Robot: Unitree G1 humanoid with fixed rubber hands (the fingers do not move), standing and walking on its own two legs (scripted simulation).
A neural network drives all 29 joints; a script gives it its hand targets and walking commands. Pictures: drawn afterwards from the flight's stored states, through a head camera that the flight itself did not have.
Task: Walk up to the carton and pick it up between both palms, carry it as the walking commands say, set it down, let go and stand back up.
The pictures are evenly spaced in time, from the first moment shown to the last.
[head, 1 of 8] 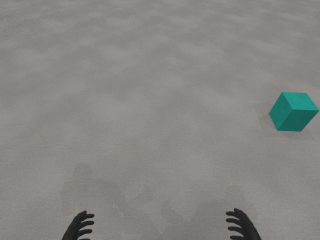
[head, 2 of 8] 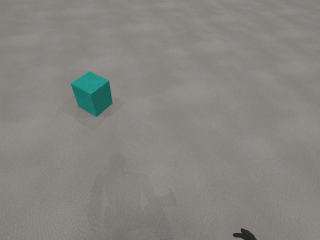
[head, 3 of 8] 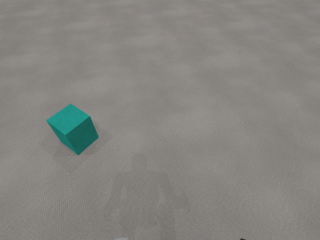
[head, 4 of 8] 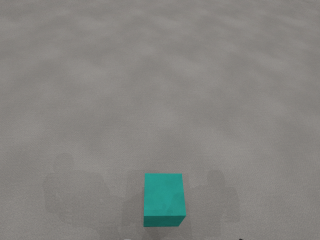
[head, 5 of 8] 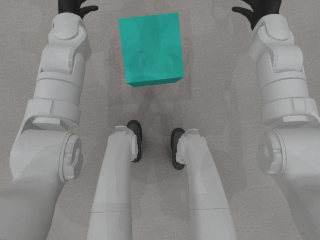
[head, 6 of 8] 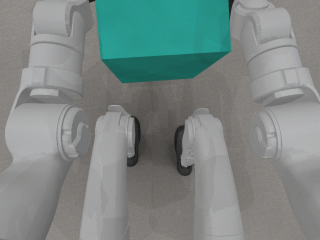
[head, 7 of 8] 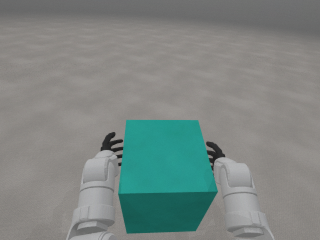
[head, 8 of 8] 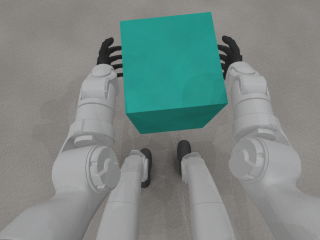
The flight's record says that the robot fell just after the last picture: yes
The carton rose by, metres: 0.70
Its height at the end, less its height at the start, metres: +0.50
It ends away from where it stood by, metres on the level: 0.39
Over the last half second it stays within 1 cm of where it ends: no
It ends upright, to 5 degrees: no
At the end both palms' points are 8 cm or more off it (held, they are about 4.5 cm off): no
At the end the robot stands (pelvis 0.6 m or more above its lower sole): yes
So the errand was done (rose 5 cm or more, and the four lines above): no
